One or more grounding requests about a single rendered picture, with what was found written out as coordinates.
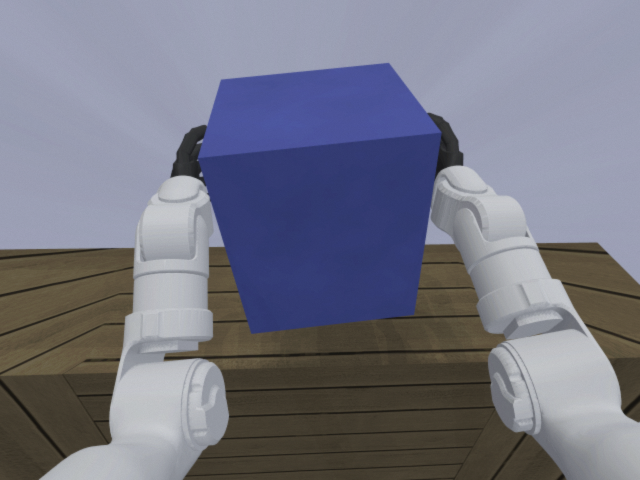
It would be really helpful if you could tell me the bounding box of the left robot upper arm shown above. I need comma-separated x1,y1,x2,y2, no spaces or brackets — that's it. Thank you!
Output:
39,358,229,480

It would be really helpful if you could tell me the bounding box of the right robot upper arm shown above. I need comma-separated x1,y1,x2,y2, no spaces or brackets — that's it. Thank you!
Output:
488,329,640,480

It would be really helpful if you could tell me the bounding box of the left robot forearm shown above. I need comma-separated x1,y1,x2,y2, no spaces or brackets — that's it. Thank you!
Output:
109,176,214,437

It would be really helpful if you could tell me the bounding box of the right robot forearm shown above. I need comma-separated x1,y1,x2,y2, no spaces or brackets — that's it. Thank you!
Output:
431,166,621,407

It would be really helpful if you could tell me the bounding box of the robot right hand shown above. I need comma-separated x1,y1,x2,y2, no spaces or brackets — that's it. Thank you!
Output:
427,113,463,182

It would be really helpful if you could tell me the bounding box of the robot left hand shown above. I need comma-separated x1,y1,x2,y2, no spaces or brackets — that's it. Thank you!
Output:
170,125,211,202

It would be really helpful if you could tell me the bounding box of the pedestal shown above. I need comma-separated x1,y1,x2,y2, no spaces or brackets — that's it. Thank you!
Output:
0,242,640,480

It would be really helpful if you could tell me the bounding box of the carton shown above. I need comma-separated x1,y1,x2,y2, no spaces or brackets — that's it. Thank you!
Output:
198,63,442,334

